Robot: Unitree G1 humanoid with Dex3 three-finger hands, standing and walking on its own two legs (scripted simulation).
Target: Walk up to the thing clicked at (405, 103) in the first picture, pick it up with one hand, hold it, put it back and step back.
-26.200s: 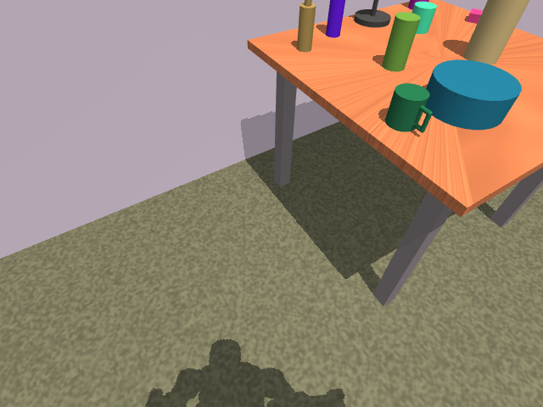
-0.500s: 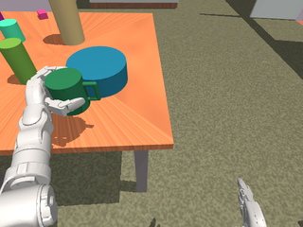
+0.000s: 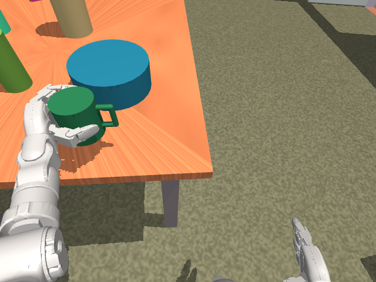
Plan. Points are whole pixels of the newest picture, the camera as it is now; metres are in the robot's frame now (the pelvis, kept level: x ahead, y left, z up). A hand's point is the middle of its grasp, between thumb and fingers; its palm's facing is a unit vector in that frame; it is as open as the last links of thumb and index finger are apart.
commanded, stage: lower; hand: left
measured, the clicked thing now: (87, 116) +0.46 +0.18 +0.10
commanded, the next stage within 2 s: loosen in 0.72 s
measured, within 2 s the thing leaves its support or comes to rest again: rests again in 0.56 s
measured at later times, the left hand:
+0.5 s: hand (80, 128) +0.47 +0.21 +0.05, palm faces +0.17 -0.99 +0.00, open 11.6 cm
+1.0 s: hand (82, 130) +0.47 +0.21 +0.04, palm faces +0.17 -0.99 +0.01, open 11.6 cm
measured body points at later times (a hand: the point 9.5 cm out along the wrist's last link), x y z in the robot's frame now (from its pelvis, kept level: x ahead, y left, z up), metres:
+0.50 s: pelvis +0.00 +0.00 -0.02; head +0.08 +0.03 +0.42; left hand +0.45 +0.26 +0.06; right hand +0.15 -0.25 -0.04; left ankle +0.01 +0.14 -0.70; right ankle +0.02 -0.15 -0.70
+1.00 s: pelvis +0.00 +0.01 -0.03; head +0.09 +0.04 +0.41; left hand +0.46 +0.26 +0.04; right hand +0.15 -0.25 -0.04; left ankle +0.01 +0.14 -0.70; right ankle +0.02 -0.15 -0.70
